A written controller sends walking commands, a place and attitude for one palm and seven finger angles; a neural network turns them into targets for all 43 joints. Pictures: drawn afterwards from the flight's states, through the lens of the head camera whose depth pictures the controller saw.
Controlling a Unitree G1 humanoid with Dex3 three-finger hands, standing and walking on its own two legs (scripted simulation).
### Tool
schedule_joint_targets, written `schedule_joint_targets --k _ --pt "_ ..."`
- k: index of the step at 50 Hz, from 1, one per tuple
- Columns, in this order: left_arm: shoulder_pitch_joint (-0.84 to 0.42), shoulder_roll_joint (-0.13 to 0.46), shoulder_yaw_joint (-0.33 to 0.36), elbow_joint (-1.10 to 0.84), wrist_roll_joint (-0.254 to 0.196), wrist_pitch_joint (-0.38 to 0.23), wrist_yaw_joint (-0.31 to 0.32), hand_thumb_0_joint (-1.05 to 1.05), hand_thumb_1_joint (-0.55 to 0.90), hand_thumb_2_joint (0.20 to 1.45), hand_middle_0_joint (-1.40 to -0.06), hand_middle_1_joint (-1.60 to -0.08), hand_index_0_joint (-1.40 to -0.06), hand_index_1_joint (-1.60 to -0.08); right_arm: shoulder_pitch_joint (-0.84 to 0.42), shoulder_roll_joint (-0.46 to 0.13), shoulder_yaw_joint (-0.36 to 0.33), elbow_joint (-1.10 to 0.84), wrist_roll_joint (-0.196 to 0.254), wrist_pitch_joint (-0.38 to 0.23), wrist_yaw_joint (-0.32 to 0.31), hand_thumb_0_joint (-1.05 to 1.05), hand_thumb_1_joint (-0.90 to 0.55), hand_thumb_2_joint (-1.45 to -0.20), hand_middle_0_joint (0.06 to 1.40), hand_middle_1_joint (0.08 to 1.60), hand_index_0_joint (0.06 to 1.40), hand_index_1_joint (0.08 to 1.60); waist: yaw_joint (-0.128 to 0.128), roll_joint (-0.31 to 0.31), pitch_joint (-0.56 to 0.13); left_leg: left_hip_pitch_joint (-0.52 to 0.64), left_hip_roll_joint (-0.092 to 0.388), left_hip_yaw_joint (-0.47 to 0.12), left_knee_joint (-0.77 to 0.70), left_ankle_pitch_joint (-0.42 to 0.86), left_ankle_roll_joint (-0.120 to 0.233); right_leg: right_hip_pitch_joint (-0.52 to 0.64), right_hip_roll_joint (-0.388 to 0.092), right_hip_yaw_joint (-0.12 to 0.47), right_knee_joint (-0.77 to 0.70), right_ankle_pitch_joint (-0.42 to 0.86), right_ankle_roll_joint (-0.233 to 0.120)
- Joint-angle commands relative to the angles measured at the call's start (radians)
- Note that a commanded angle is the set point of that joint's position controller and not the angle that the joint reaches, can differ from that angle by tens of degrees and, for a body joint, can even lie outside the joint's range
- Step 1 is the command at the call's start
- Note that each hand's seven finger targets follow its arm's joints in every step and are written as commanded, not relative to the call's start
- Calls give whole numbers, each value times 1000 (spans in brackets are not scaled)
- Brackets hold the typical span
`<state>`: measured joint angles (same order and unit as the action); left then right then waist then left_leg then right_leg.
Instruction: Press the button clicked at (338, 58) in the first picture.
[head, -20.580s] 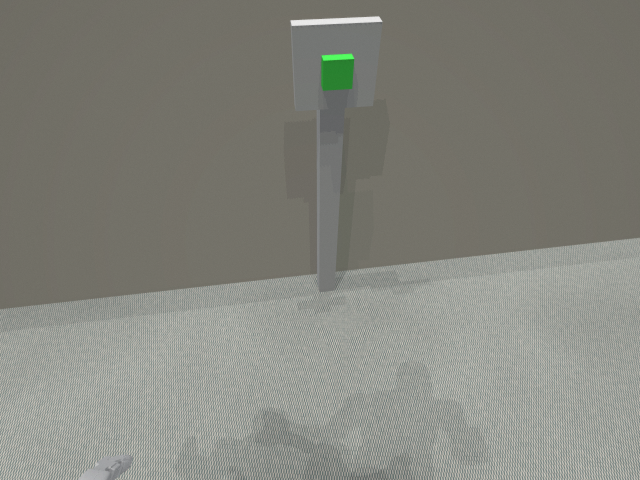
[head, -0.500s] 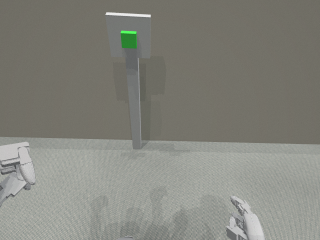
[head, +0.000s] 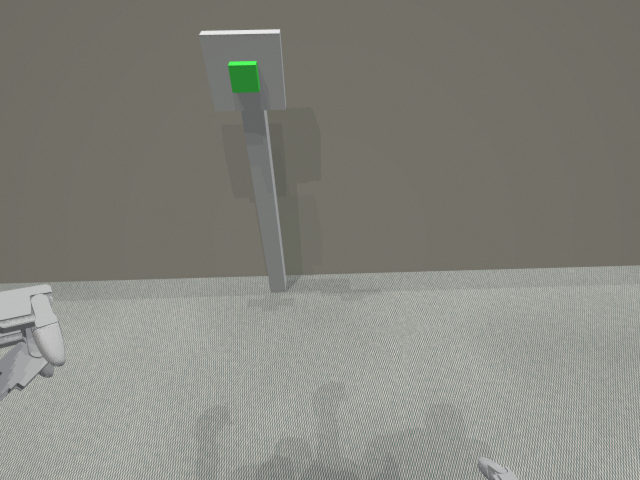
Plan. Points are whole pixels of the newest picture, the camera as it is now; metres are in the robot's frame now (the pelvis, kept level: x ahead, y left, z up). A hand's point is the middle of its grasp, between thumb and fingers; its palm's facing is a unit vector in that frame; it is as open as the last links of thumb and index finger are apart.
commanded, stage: stop stepping back and stand still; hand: left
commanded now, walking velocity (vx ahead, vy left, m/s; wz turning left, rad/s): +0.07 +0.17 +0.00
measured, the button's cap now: (244, 76) +0.94 +0.22 +0.12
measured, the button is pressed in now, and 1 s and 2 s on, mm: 0 0 0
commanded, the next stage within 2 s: let the arm hang, fingers relaxed in 0.26 s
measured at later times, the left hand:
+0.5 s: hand (129, 436) +0.17 +0.23 +0.01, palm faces +0.21 -0.87 -0.44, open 3.0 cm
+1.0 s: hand out of the picture -0.07 +0.20 -0.15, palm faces +0.13 -0.95 -0.28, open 6.1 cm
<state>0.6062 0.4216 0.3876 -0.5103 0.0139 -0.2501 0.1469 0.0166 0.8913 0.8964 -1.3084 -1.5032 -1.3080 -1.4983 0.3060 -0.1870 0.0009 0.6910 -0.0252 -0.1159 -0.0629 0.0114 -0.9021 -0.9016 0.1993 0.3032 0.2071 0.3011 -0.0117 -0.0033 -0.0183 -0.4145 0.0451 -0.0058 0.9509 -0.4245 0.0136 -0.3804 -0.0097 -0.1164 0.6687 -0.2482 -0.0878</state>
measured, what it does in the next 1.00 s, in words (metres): steps on the spot: left foot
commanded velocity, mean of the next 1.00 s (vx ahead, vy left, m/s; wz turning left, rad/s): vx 0.02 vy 0.03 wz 0.00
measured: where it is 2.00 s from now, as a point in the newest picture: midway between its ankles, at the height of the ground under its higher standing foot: outside the picture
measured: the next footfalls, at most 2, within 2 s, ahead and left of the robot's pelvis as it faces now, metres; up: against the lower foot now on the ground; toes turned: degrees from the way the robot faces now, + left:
left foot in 0.32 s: +0.03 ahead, +0.12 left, +0.00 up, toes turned +6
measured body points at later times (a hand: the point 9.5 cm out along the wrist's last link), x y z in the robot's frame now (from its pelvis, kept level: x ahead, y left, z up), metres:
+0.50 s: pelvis -0.02 -0.01 +0.00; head -0.04 -0.05 +0.45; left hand +0.16 +0.27 +0.04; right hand +0.14 -0.26 -0.11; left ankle -0.01 +0.12 -0.72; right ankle +0.05 -0.10 -0.72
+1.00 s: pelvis -0.04 -0.01 +0.02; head -0.03 -0.02 +0.47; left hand -0.08 +0.25 -0.13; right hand -0.07 -0.25 -0.14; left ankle -0.02 +0.12 -0.72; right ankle +0.05 -0.10 -0.72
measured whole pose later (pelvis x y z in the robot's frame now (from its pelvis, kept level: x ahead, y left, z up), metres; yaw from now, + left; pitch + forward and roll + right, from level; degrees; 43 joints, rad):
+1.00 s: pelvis -0.04 -0.01 +0.02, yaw +6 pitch -1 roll +0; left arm 0.31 0.22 0.05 1.09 0.02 0.04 0.02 0.01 0.91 0.90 -0.43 -0.57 -0.43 -0.56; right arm 0.39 -0.19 -0.03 1.07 -0.03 0.04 -0.01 0.00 -0.91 -0.90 0.20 0.30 0.20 0.30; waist -0.01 0.03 0.04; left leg -0.26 0.01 -0.01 0.50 -0.23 0.01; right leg -0.30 0.03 -0.05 0.44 -0.16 -0.05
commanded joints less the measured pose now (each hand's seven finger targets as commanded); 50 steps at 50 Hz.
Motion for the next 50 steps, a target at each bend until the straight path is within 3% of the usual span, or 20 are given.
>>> schedule_joint_targets --k 1,5,9,12,14,16,17,18,20,21,22,23,24,27,31,35,37,41,45,50 --pt "-163 175 128 -183 -13 -58 2 0 900 900 -1300 -1500 -1300 -1500 -157 -122 -51 -158 2 -48 -6 0 -900 -900 200 300 200 300 -22 -120 -14 -158 0 5 279 91 -16 -27 -313 558 -547 -669 -54" --pt "-77 125 80 -178 -21 -68 5 0 900 900 -1300 -1500 -1300 -1500 -157 -116 -44 -167 3 -48 -22 0 -900 -900 200 300 200 300 -10 -143 -9 -42 -17 80 30 153 -7 -57 -252 317 -565 -489 19" --pt "-47 121 76 -194 -15 -57 31 0 900 900 -1300 -1500 -1300 -1500 -143 -113 -45 -185 -3 -63 -38 0 -900 -900 200 300 200 300 5 -159 -36 98 -42 128 -287 62 23 8 -256 296 -546 -456 11" --pt "-24 98 68 -198 -16 -46 46 0 900 900 -1300 -1500 -1300 -1500 -129 -118 -43 -201 -1 -61 -35 0 -900 -900 200 300 200 300 0 -64 -55 198 -56 128 -496 68 39 71 -226 272 -468 -371 13" --pt "-47 96 64 -220 -19 -53 47 0 900 900 -1300 -1500 -1300 -1500 -121 -141 -50 -224 0 -58 -31 0 -900 -900 200 300 200 300 -8 57 -41 217 10 23 -639 -19 75 76 -158 246 -332 -325 46" --pt "-57 83 63 -236 -14 -61 43 0 900 900 -1300 -1500 -1300 -1500 -128 -150 -55 -240 12 -57 -20 0 -900 -900 200 300 200 300 3 269 6 182 223 -284 -772 -156 151 -11 -20 95 -7 -161 107" --pt "-55 118 95 -235 -7 -51 44 0 900 900 -1300 -1500 -1300 -1500 -142 -140 -58 -237 10 -55 -14 0 -900 -900 200 300 200 300 6 208 -20 133 253 -258 -747 8 179 23 4 77 155 -160 136" --pt "-216 -87 -277 507 55 154 -108 0 900 900 -1300 -1500 -1300 -1500 -169 -298 -96 -32 -11 -57 74 0 -900 -900 200 300 200 300 -67 194 114 39 206 -221 -570 454 157 -164 -56 89 156 -134 113" --pt "-175 -127 -288 564 30 257 -131 0 900 900 -1227 -1420 -1227 -1420 -137 -199 -78 -70 2 19 61 0 -900 -900 200 300 200 300 -15 170 -8 39 171 -120 -509 613 117 -15 -32 132 87 -203 98" --pt "-207 -129 -300 605 28 254 -134 0 900 900 -1190 -1380 -1190 -1380 -137 -187 -71 -67 -3 21 55 0 -900 -900 200 300 200 300 6 58 -44 59 142 -114 -469 632 91 30 -25 133 5 -130 89" --pt "-199 -101 -296 671 26 249 -137 0 900 900 -1153 -1340 -1153 -1340 -130 -182 -60 -60 7 33 53 0 -900 -900 200 300 200 300 35 -81 -88 30 91 -79 -407 513 61 149 -50 156 -92 100 80" --pt "-207 -51 -298 727 33 247 -135 0 900 900 -1117 -1300 -1117 -1300 -103 -159 -56 -59 15 44 53 0 -900 -900 200 300 200 300 34 -263 -129 7 -1 -20 -324 290 9 224 -152 280 -198 236 38" --pt "-241 -11 -291 797 32 245 -140 0 900 900 -1080 -1260 -1080 -1260 -73 -143 -55 -41 12 64 55 0 -900 -900 200 300 200 300 14 -355 -73 7 -52 10 -281 39 -14 160 -253 387 -303 245 -11" --pt "-372 -16 -308 960 22 263 -133 0 900 900 -970 -1140 -970 -1140 -42 -153 -57 38 1 131 65 0 -900 -900 200 300 200 300 -18 -258 110 103 -49 5 -213 -8 6 -122 -216 401 -439 -306 -37" --pt "-368 -33 -328 1160 10 259 -127 0 900 900 -823 -980 -823 -980 16 -118 -29 131 3 135 67 0 -900 -900 200 300 200 300 -24 -2 45 206 -9 -40 -439 159 22 -39 -130 292 -351 -212 14" --pt "-312 -83 -318 1300 7 266 -121 0 900 900 -677 -820 -677 -820 -26 -115 -34 173 -17 139 58 0 -900 -900 200 300 200 300 26 267 42 -33 54 -134 -660 -172 52 152 -10 170 -244 -190 53" --pt "-289 -89 -322 1361 8 260 -126 0 900 900 -603 -740 -603 -740 -20 -117 -40 193 -10 139 49 0 -900 -900 200 300 200 300 44 141 36 -41 59 -122 -651 -117 51 211 -8 166 -245 -111 52" --pt "-321 -60 -320 1438 5 247 -125 0 900 900 -457 -580 -457 -580 80 -106 -46 264 2 137 44 0 -900 -900 200 300 200 300 7 -38 13 104 -9 -32 -527 24 25 142 -87 268 -407 -220 21" --pt "-368 -44 -313 1489 8 252 -120 0 900 900 -310 -420 -310 -420 165 -87 -47 333 0 146 43 0 -900 -900 200 300 200 300 -24 -81 67 190 -15 -26 -477 12 32 -21 -121 272 -475 -384 9" --pt "-342 -87 -320 1547 2 258 -124 0 900 900 -200 -300 -200 -300 139 -92 -44 358 -8 132 33 0 -900 -900 200 300 200 300 2 37 128 76 42 -100 -626 -46 45 53 -57 205 -368 -243 31"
